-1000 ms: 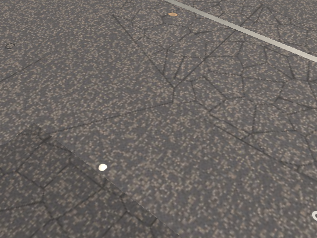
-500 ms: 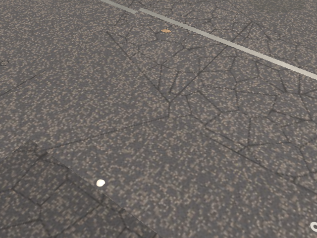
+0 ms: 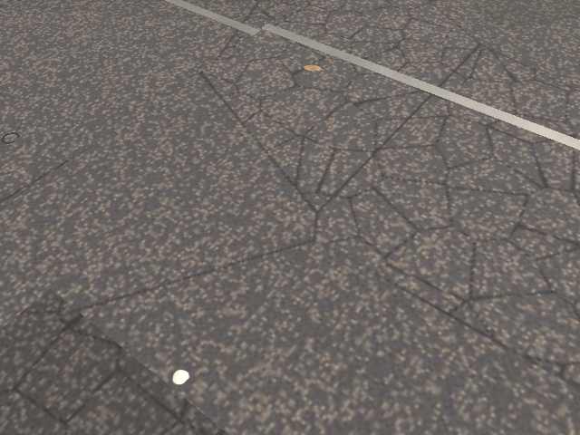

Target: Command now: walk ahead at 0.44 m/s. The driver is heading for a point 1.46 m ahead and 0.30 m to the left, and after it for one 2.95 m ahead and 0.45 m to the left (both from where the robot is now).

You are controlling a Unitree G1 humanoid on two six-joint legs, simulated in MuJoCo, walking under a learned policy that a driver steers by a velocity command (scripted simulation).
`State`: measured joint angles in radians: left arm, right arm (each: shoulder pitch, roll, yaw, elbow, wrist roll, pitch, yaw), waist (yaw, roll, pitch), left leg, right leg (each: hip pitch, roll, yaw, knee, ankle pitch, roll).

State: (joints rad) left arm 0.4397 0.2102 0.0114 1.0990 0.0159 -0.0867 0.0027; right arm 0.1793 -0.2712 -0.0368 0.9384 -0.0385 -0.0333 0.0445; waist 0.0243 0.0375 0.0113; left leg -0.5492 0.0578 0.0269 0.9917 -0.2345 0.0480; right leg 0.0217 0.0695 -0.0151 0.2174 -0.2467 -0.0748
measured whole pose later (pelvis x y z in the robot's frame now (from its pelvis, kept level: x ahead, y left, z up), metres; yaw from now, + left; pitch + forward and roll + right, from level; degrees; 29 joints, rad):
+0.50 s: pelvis +0.28 +0.05 +0.00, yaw +0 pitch -1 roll +1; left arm 0.17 0.23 0.03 0.98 0.04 -0.04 -0.03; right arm 0.40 -0.21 -0.03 1.04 -0.01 -0.09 0.01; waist -0.02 -0.03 0.05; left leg -0.08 -0.09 0.10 0.27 -0.19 0.11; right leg -0.60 -0.10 0.00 1.01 -0.17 -0.05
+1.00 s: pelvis +0.56 +0.00 +0.00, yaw +0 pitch -1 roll +0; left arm 0.30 0.20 0.04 1.05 0.02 -0.10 0.00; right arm 0.21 -0.23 -0.05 0.96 -0.03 -0.05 0.00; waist 0.00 0.03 0.07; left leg -0.52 0.04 -0.02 1.07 -0.30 0.05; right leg -0.16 0.07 -0.10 0.33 -0.16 -0.10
